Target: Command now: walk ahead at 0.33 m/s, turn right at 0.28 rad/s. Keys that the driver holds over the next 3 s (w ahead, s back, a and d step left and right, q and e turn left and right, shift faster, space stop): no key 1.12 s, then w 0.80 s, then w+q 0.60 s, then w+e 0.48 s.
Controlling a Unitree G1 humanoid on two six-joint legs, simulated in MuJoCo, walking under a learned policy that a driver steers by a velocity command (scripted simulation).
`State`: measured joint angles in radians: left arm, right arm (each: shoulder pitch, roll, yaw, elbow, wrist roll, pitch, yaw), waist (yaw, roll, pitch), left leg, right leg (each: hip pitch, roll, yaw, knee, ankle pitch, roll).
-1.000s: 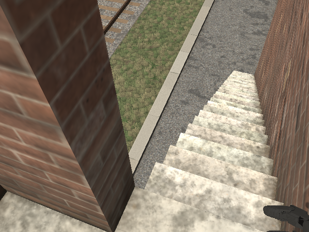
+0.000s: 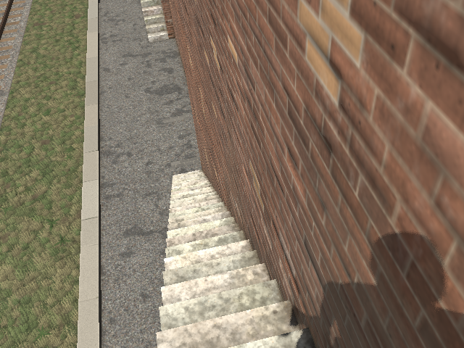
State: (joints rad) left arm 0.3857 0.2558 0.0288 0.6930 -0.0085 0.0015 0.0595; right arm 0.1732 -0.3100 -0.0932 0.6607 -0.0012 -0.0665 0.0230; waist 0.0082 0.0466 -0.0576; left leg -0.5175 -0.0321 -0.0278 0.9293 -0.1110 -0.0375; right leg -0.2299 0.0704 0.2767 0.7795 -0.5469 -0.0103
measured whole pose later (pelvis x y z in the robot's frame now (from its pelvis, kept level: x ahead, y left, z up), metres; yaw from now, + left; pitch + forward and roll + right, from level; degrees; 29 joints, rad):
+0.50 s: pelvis +0.18 +0.01 -0.13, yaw +1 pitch +0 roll +5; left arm 0.15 0.22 -0.04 0.62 -0.01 -0.03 -0.06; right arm 0.29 -0.26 -0.02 0.72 0.01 0.05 -0.03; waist -0.04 0.01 0.02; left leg -0.50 -0.13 -0.06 1.52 -0.65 -0.01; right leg -0.21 -0.05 0.00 0.36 0.00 -0.06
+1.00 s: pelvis +0.24 +0.09 -0.18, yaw +1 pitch +2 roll +4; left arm 0.16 0.21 -0.03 0.81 0.00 0.04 0.01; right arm 0.16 -0.17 0.00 0.84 -0.02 0.10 -0.04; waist 0.03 -0.02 0.01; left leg -0.26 -0.09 -0.08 0.60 -0.30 -0.03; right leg -0.26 -0.19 -0.03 0.67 -0.42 0.10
